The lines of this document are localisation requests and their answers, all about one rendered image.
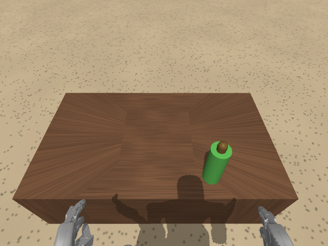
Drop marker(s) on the bottle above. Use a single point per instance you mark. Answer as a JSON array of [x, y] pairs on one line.
[[217, 160]]

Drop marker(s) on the right robot hand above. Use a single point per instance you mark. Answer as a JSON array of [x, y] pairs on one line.
[[273, 234]]

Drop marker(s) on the left robot hand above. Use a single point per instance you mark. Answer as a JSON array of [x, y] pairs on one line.
[[67, 231]]

